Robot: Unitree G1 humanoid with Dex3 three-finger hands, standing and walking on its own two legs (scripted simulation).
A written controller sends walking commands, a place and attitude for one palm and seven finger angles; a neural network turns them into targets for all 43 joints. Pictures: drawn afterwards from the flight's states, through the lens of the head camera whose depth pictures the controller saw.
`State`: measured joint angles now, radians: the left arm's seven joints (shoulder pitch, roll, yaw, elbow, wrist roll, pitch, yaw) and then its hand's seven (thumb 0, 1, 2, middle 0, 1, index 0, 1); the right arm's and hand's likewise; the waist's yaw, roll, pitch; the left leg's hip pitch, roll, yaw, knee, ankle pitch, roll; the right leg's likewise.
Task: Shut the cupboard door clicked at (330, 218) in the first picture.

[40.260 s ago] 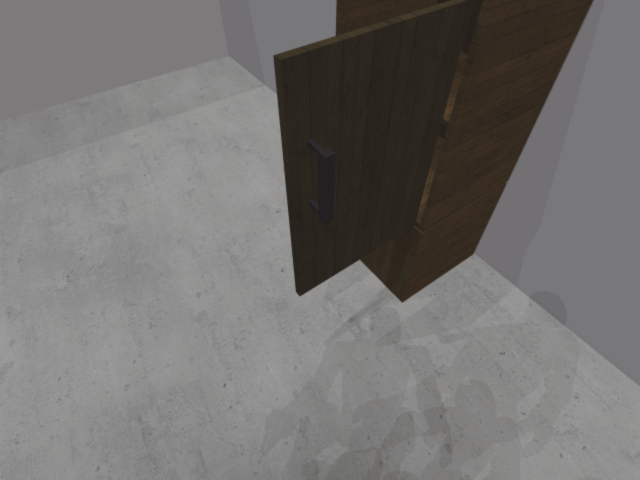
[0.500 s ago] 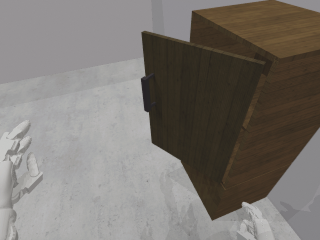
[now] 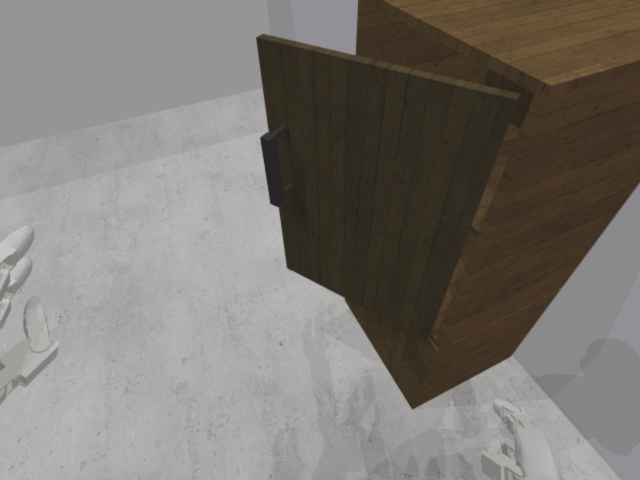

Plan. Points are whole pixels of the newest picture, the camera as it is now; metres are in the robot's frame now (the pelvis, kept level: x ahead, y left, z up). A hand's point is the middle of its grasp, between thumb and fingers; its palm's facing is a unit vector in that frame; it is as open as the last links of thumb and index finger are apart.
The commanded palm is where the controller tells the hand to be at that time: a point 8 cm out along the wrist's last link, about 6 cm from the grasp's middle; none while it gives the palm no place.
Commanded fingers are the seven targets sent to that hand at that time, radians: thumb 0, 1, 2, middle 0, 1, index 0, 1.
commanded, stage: step back with the hand held close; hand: left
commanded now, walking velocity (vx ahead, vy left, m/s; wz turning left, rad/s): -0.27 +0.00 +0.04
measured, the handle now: (279, 166) +0.66 +0.13 +0.03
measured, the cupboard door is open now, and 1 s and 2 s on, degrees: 32 32 32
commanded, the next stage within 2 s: stop stepping back and stand still in 1.10 s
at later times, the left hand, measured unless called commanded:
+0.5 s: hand out of the picture +0.08 +0.29 +0.16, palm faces +0.50 -0.75 -0.43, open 7.4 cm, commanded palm +0.03 +0.32 +0.18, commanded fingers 0.00 0.90 0.90 -0.20 -0.30 -0.20 -0.30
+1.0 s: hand out of the picture -0.04 +0.32 +0.17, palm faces +0.55 -0.75 -0.37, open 7.4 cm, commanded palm -0.10 +0.35 +0.18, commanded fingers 0.00 0.90 0.90 -0.20 -0.30 -0.20 -0.30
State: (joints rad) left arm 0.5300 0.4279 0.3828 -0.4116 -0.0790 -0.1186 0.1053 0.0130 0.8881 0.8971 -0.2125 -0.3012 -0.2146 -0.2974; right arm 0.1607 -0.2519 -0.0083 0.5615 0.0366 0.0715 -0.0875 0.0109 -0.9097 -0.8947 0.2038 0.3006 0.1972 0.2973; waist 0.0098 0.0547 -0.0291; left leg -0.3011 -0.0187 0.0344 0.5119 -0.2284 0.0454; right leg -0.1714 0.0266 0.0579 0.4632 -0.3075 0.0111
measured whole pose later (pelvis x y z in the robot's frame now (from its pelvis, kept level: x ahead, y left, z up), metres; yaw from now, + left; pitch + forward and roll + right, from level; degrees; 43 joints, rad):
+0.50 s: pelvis -0.10 +0.01 -0.01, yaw +3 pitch -1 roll -2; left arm 0.52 0.39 0.43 -0.49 -0.04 -0.24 0.15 0.01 0.89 0.90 -0.21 -0.30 -0.21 -0.30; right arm 0.23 -0.22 0.02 0.59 0.01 -0.05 -0.07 0.01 -0.91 -0.89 0.21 0.30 0.20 0.30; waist 0.02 0.02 0.01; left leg -0.49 -0.01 0.04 0.64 -0.25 0.05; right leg -0.34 0.02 0.02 0.60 -0.26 0.02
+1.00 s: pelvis -0.21 +0.03 -0.02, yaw +6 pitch -1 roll -3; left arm 0.45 0.43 0.42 -0.52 -0.03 -0.26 0.16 0.01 0.88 0.90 -0.21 -0.30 -0.22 -0.30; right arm 0.21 -0.21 0.00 0.64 0.00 -0.08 -0.08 0.01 -0.91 -0.89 0.21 0.30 0.20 0.30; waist 0.02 -0.02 0.01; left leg -0.49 0.01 0.06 0.61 -0.09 0.05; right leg -0.37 0.03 0.07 0.67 -0.30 0.04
